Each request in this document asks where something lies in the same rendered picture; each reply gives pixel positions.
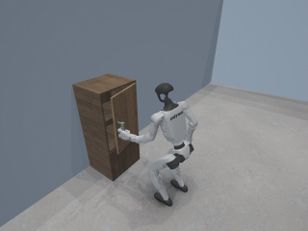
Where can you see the robot right forearm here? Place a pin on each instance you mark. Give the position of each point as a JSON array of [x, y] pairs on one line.
[[190, 131]]

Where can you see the right robot thigh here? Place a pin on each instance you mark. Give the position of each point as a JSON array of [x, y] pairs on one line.
[[185, 141]]

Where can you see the left robot shin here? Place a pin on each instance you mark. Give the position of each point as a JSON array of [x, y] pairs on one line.
[[158, 183]]

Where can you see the left robot upper arm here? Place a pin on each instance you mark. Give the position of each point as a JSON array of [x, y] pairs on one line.
[[156, 120]]

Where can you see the right robot upper arm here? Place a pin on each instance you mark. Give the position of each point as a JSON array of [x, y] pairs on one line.
[[188, 114]]

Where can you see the left robot hand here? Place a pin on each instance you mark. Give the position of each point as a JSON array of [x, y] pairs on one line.
[[123, 134]]

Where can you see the cupboard door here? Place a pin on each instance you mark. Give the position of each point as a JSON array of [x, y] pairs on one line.
[[125, 109]]

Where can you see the handle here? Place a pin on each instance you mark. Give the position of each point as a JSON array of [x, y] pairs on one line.
[[122, 124]]

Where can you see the robot left forearm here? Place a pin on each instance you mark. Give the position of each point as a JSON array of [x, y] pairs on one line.
[[139, 139]]

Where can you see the right robot hand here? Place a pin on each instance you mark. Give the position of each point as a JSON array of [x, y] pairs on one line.
[[189, 139]]

